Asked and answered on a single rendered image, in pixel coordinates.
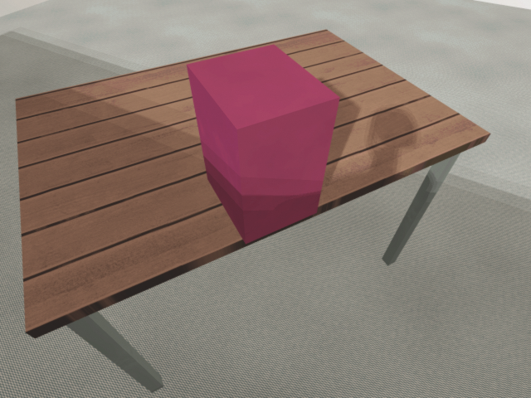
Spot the carton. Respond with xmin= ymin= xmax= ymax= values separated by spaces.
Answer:
xmin=187 ymin=45 xmax=340 ymax=244

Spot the table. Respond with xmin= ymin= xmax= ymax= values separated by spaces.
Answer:
xmin=16 ymin=29 xmax=490 ymax=393

